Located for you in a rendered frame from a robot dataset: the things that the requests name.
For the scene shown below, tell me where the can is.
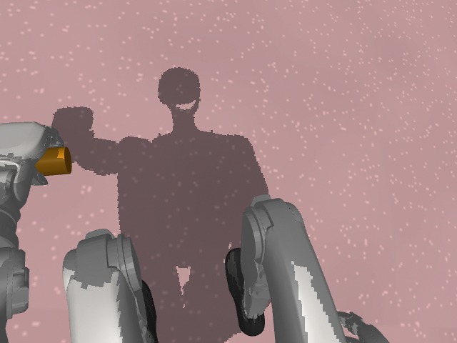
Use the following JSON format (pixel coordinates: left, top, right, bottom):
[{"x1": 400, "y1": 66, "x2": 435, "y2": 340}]
[{"x1": 35, "y1": 146, "x2": 72, "y2": 176}]

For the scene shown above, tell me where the right robot foot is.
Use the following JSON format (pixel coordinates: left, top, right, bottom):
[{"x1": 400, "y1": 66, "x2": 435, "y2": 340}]
[{"x1": 225, "y1": 248, "x2": 265, "y2": 337}]

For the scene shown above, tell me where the left robot arm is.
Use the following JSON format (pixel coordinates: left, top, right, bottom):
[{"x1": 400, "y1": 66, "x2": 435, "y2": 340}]
[{"x1": 0, "y1": 157, "x2": 34, "y2": 343}]

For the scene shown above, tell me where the left robot hand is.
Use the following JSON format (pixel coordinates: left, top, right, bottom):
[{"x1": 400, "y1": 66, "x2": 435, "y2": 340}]
[{"x1": 0, "y1": 122, "x2": 64, "y2": 186}]

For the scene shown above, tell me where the left robot foot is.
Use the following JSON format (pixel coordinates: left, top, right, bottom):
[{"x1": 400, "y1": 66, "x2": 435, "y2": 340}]
[{"x1": 142, "y1": 280, "x2": 159, "y2": 343}]

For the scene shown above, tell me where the right robot hand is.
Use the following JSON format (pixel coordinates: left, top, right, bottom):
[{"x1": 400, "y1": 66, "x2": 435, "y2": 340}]
[{"x1": 337, "y1": 311, "x2": 390, "y2": 343}]

